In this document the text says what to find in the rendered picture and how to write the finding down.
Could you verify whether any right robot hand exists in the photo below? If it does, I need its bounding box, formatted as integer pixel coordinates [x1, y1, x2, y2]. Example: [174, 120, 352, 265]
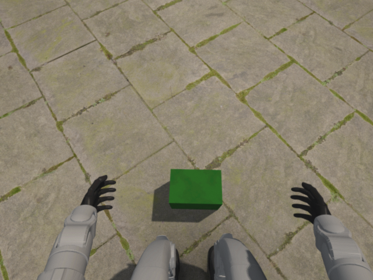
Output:
[290, 182, 331, 224]

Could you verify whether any left robot hand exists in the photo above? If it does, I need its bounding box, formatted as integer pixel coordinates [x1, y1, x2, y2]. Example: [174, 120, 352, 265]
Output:
[81, 175, 116, 213]

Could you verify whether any robot thigh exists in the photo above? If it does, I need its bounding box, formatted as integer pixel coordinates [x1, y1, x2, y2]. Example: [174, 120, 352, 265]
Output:
[130, 240, 176, 280]
[214, 238, 267, 280]

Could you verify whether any robot right thigh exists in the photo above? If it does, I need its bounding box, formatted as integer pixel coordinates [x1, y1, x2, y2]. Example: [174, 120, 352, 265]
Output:
[214, 238, 267, 280]

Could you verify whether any robot left forearm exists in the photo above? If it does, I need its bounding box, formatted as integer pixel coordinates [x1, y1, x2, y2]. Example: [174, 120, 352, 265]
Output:
[37, 205, 97, 280]

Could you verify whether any robot left thigh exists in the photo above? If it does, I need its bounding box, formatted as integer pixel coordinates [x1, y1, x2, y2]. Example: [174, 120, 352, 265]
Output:
[130, 240, 176, 280]

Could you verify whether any carton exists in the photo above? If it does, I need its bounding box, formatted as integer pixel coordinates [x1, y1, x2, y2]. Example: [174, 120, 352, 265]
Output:
[169, 169, 223, 210]

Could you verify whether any robot right forearm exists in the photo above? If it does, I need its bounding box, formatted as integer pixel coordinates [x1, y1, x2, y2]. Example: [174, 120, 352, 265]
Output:
[314, 215, 373, 280]

